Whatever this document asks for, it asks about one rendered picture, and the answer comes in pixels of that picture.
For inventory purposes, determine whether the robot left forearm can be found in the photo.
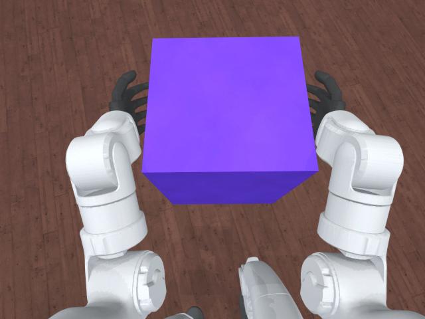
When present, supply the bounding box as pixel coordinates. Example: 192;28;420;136
66;110;147;299

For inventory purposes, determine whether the left robot hand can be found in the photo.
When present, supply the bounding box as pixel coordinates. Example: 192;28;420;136
109;70;149;135

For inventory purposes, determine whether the robot right shin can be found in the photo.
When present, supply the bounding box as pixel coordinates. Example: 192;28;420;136
243;257;259;319

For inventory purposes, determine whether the robot right forearm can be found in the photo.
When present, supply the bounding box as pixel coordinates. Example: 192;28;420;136
315;110;404;292

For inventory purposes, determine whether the robot right upper arm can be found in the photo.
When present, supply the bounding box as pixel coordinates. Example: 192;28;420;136
300;252;425;319

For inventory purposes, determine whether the right robot thigh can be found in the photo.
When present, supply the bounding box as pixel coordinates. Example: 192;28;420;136
238;261;303;319

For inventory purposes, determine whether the carton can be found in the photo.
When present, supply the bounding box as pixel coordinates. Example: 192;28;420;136
141;37;319;205

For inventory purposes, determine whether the right robot hand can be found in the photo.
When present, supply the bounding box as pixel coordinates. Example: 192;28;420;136
306;70;346;140

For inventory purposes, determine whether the robot left upper arm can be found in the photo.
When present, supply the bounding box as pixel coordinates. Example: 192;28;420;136
49;250;167;319

